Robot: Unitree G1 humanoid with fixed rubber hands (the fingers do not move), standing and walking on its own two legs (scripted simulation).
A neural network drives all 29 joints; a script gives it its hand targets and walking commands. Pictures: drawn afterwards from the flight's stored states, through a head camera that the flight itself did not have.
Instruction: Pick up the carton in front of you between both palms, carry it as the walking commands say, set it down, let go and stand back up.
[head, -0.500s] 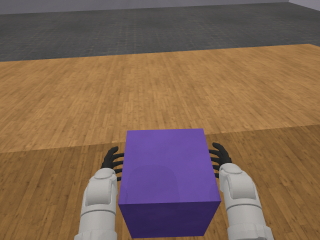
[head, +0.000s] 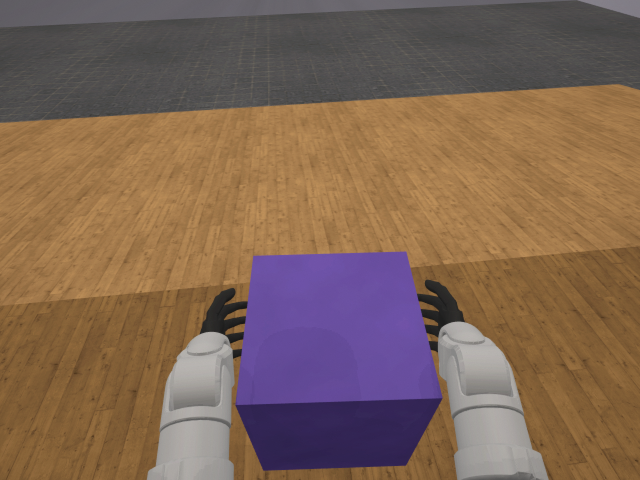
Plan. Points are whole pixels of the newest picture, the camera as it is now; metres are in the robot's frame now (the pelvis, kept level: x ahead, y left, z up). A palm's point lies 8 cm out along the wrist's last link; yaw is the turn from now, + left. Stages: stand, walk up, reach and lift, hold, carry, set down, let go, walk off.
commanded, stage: carry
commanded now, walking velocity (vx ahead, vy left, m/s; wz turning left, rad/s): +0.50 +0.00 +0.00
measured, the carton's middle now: (332, 364) +0.30 +0.00 -0.02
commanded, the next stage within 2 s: none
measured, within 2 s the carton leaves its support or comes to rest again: neither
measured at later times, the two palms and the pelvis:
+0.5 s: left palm (246, 245) +0.46 +0.13 +0.08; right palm (437, 243) +0.45 -0.17 +0.07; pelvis +0.19 -0.02 -0.01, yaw +2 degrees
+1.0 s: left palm (249, 156) +0.78 +0.16 +0.06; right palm (384, 156) +0.75 -0.14 +0.06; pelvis +0.50 +0.04 +0.00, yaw -3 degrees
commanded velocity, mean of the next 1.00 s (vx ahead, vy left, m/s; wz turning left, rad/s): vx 0.50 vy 0.00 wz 0.00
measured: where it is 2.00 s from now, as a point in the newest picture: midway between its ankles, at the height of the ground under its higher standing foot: (323, 285)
